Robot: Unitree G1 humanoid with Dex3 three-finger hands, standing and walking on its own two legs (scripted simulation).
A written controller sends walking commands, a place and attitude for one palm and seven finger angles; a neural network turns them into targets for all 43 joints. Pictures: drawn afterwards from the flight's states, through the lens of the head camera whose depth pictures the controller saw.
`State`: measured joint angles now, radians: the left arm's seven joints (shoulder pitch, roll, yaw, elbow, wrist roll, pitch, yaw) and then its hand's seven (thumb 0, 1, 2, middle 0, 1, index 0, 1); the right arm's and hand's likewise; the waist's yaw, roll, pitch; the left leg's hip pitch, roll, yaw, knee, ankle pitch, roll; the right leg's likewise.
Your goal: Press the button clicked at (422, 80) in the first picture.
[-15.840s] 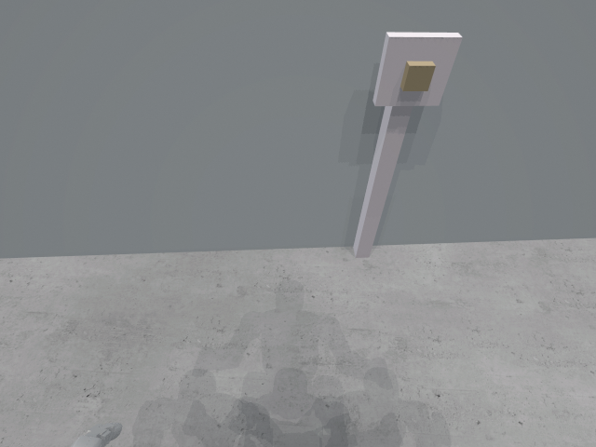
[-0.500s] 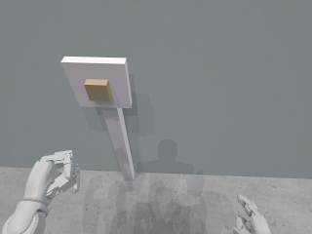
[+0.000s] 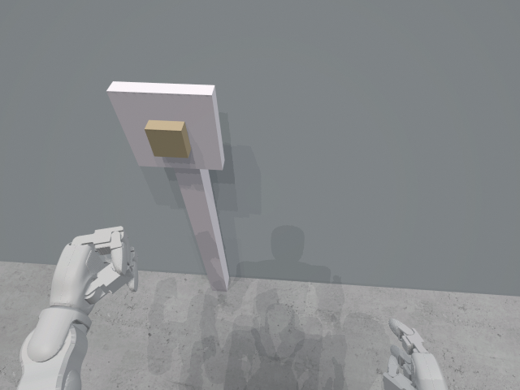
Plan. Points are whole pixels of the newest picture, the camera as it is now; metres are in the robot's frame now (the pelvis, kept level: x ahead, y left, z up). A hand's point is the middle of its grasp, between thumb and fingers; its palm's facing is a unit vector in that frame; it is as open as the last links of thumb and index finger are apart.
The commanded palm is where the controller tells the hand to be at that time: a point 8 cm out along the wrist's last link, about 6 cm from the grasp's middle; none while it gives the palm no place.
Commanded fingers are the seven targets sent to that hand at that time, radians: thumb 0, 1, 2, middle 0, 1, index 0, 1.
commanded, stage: aim a knuckle at the button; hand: left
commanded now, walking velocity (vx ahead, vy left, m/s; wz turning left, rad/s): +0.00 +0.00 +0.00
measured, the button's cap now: (169, 138) +0.52 +0.21 +0.09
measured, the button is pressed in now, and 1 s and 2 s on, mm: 0 0 0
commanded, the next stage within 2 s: press the button with the knuckle in 1.70 s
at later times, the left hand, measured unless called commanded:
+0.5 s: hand (156, 223) +0.35 +0.19 +0.06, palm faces -0.01 -1.00 -0.03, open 3.1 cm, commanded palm +0.33 +0.25 +0.07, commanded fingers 0.00 0.90 0.90 -1.30 -1.50 -1.30 -1.50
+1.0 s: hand (169, 189) +0.42 +0.19 +0.06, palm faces +0.00 -1.00 -0.03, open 3.1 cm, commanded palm +0.40 +0.24 +0.06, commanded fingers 0.00 0.90 0.90 -1.30 -1.50 -1.30 -1.50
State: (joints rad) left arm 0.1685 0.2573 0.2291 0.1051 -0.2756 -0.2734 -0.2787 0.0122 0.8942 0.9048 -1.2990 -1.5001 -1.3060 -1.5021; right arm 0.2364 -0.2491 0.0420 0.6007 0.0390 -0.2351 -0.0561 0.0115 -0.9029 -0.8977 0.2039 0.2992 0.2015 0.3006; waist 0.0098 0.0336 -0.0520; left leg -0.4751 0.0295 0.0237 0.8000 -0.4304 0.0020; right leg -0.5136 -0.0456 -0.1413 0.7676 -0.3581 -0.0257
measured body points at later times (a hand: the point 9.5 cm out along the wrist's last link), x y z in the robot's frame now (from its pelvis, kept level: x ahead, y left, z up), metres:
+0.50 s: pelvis +0.00 +0.00 +0.00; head +0.06 +0.00 +0.45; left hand +0.34 +0.25 +0.06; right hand +0.12 -0.26 -0.10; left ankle -0.01 +0.12 -0.71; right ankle +0.02 -0.10 -0.71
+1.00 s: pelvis +0.00 +0.01 -0.01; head +0.07 +0.01 +0.44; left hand +0.41 +0.24 +0.06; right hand +0.06 -0.26 -0.12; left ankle -0.01 +0.12 -0.71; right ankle +0.02 -0.10 -0.71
